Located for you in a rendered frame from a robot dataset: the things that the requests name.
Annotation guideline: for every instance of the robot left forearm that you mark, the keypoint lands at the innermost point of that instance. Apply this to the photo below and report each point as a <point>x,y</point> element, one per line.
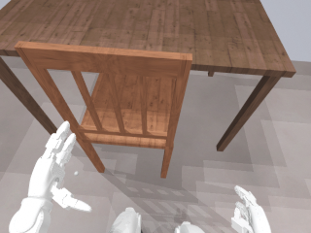
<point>32,217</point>

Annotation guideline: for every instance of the robot left thigh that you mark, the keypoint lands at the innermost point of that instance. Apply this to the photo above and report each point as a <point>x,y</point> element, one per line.
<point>127,222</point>

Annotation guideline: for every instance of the left robot hand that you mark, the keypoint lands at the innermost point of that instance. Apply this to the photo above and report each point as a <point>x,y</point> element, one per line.
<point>51,166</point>

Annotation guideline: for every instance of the table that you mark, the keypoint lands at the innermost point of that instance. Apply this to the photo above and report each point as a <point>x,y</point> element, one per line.
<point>223,36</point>

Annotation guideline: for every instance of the left robot shin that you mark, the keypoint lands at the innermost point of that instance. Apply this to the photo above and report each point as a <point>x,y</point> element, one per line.
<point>129,210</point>

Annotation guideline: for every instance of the right robot hand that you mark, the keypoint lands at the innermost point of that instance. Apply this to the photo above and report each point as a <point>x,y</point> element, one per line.
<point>254,218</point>

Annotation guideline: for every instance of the chair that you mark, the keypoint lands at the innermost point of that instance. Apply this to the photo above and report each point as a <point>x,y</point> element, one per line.
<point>136,101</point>

